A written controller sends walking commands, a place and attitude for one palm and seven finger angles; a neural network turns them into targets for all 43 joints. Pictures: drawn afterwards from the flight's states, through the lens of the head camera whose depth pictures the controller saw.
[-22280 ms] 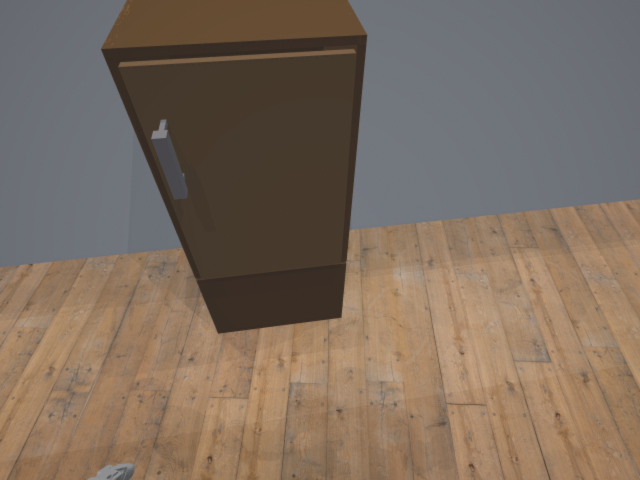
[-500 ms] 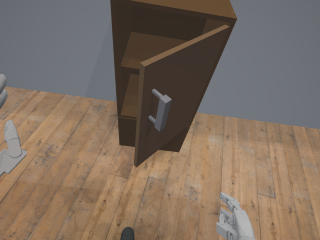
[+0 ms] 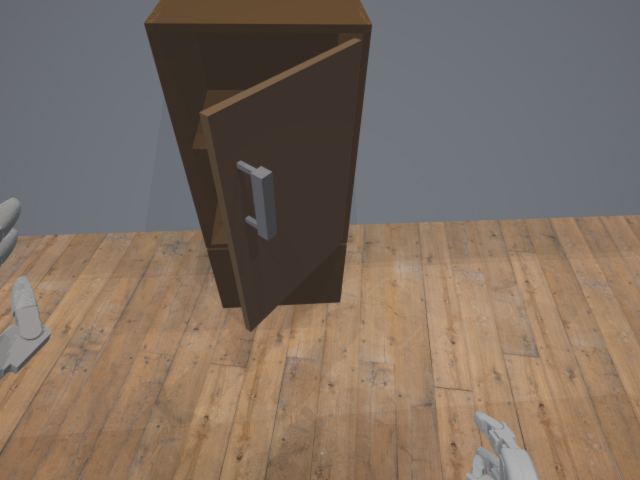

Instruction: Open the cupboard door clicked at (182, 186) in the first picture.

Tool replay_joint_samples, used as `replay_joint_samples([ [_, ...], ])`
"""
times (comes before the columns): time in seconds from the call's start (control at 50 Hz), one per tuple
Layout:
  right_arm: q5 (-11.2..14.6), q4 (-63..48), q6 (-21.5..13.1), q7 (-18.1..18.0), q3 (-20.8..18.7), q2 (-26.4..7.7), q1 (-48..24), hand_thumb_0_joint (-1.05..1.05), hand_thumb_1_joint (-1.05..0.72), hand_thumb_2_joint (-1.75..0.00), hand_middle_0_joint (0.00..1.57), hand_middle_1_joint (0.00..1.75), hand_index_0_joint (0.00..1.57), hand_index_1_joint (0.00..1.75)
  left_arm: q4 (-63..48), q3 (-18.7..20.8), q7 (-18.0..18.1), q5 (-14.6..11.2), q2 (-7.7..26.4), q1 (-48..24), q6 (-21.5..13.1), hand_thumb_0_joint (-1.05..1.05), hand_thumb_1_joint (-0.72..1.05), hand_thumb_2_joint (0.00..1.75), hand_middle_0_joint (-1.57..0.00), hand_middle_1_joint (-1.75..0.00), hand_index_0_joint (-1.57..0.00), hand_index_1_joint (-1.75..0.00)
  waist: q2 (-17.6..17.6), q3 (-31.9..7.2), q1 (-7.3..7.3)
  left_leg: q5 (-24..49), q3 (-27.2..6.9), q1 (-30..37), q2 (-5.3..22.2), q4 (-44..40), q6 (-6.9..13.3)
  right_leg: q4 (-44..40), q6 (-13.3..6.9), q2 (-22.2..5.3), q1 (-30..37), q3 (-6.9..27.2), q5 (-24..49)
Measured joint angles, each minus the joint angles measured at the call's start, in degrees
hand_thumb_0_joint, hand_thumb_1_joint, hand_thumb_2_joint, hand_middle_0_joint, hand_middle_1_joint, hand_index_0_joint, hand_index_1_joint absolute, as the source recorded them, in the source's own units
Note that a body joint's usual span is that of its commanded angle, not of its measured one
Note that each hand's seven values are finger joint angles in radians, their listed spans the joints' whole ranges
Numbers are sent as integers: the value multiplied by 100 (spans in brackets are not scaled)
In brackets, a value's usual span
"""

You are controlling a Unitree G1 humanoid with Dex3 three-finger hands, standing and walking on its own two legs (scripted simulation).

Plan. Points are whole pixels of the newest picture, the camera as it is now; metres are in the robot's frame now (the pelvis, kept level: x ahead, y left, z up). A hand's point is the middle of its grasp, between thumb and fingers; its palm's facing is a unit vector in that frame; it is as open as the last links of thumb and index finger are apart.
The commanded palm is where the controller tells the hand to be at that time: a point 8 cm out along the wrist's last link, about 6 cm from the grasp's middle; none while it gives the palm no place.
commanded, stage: stop stepping back and stand still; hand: left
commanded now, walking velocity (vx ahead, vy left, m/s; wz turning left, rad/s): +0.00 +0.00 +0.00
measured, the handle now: (255, 200) +0.56 +0.11 +0.03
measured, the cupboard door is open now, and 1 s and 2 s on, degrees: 48 48 48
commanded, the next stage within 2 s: let the arm hang, fingers relaxed in 0.92 s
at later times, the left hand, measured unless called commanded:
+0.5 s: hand out of the picture +0.17 +0.27 +0.19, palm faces +0.40 -0.78 -0.48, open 7.4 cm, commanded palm +0.11 +0.32 +0.19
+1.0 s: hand out of the picture +0.16 +0.30 +0.18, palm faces +0.41 -0.76 -0.50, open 7.4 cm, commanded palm none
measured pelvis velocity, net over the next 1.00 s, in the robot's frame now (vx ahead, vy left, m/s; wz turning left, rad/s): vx -0.04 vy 0.03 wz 0.02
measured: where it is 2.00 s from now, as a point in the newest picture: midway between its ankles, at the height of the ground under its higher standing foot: outside the picture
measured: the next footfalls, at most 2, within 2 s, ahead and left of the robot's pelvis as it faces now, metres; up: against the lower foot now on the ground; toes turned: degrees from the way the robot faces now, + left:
left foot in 0.26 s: +0.03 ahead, +0.14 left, +0.00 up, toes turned +3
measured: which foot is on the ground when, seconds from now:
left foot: down 0.00-0.00, up 0.02-0.24, down 0.26-1.00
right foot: down 0.00-1.00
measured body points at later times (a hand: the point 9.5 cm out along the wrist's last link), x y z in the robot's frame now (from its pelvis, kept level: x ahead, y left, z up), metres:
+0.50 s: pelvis -0.03 +0.01 +0.02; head -0.02 +0.02 +0.47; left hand +0.14 +0.31 +0.22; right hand +0.17 -0.21 -0.05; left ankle -0.01 +0.14 -0.72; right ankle +0.00 -0.08 -0.72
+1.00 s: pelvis -0.04 +0.03 +0.02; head -0.02 +0.03 +0.47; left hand +0.13 +0.33 +0.21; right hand +0.12 -0.20 -0.07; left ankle -0.01 +0.14 -0.72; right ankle +0.00 -0.08 -0.72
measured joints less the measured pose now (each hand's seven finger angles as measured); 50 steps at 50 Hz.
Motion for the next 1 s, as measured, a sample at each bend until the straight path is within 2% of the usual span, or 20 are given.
replay_joint_samples([
  [0.02, -8, -58, 34, 9, -23, 18, 42, 1, -90, -90, 20, 30, 20, 30, -135, 15, -27, 30, 64, 172, -97, 2, 89, 90, -21, -30, -21, -30, 108, 10, -16, -371, -104, -143, 55, 244, -35, -68, -110, 69, 1, -103, 114],
  [0.06, -27, 25, 124, 25, -66, 36, 109, 1, -90, -90, 20, 30, 20, 30, -313, 76, -55, 53, 130, 451, -274, 1, 88, 90, -22, -30, -22, -30, 201, -84, 126, -886, -284, -553, 29, 1299, -146, -260, -241, 138, -33, -149, 231],
  [0.1, -41, 221, 194, 16, -79, 31, 143, 1, -90, -90, 20, 30, 20, 30, -258, 180, -48, 43, 52, 601, -446, 1, 88, 90, -22, -30, -22, -31, 222, -207, 312, -794, -331, -752, 12, 2105, -208, -591, -259, 165, 6, -74, 415],
  [0.12, -42, 289, 213, -7, -75, 28, 168, 1, -90, -90, 20, 30, 20, 30, -137, 238, -30, 37, 8, 610, -504, 1, 88, 90, -22, -30, -22, -31, 224, -261, 377, -714, -305, -721, 42, 2168, -219, -764, -250, 161, 43, -42, 522],
  [0.16, -25, 356, 197, -82, -61, 7, 219, 1, -90, -90, 20, 30, 20, 30, 215, 293, 25, 37, -81, 457, -527, 1, 88, 90, -22, -30, -22, -31, 242, -312, 450, -670, -239, -460, 133, 1733, -193, -1026, -236, 131, 117, -42, 675],
  [0.24, -43, 406, 23, -195, -68, -168, 202, 2, -90, -90, 21, 30, 20, 30, 840, 113, 143, 54, -392, -99, -344, 1, 88, 90, -21, -30, -22, -31, 451, -248, 490, -384, -267, 445, 305, -6, -25, -1120, -178, 138, 172, -219, 718],
  [0.26, -50, 399, -16, -204, -88, -229, 167, 2, -90, -90, 21, 30, 20, 30, 877, 23, 156, 53, -489, -198, -276, 1, 88, 90, -21, -30, -22, -30, 546, -215, 489, -365, -315, 650, 367, -362, -66, -1068, -156, 181, 155, -281, 691],
  [0.32, -53, 417, 9, -184, -101, -185, -96, 2, -90, -90, 20, 30, 20, 30, 790, -210, 142, 78, -641, -362, -92, 1, 89, 90, -21, -30, -21, -30, 368, 25, 564, -385, -230, 809, 283, -533, -219, -1037, -106, 84, 205, -207, 718],
  [0.42, -48, 5, -71, -109, -6, -28, -368, 2, -90, -90, 20, 30, 20, 30, 73, -273, 51, 95, -351, -76, -76, 2, 88, 90, -21, -30, -21, -30, 157, 185, 483, -212, -121, 849, 262, -631, -195, -1115, -60, 65, 207, -100, 860],
  [0.52, -48, -193, -48, -58, 53, 74, -447, 1, -90, -90, 20, 30, 20, 30, -144, 37, 42, 21, 14, 133, -292, 1, 88, 90, -22, -30, -22, -30, 207, 95, 431, -115, -134, 759, 298, -685, -178, -1368, -52, 107, 211, -113, 1065],
  [0.6, -41, -137, 23, -52, 59, 42, -389, 1, -90, -90, 21, 30, 20, 30, 189, 124, 51, -27, -60, 156, -293, 1, 88, 90, -21, -30, -22, -30, 343, -4, 463, -56, -134, 676, 317, -709, -145, -1586, -21, 131, 216, -111, 1230],
  [0.76, -54, 123, 58, -139, 65, -24, -75, 1, -90, -90, 21, 30, 20, 30, 553, -242, 47, 64, -452, -51, 26, 1, 89, 90, -21, -30, -21, -30, 302, 77, 542, 109, -135, 701, 208, -910, -55, -1758, 73, 30, 244, -111, 1375],
  [0.86, -83, 140, -4, -152, 81, 32, 35, 2, -90, -90, 21, 30, 20, 30, 227, -226, 74, 115, -325, -52, -34, 2, 88, 90, -21, -30, -21, -30, 203, 175, 484, 147, -149, 724, 164, -957, -41, -1718, 77, -13, 237, -125, 1357],
  [1.0, -76, 136, -21, -114, 41, 27, -38, 2, -90, -90, 21, 30, 20, 30, 161, -15, 76, 52, -120, 148, -256, 1, 88, 90, -21, -30, -22, -30, 329, 97, 373, 104, -141, 690, 183, -939, -48, -1784, 79, 8, 236, -114, 1364],
])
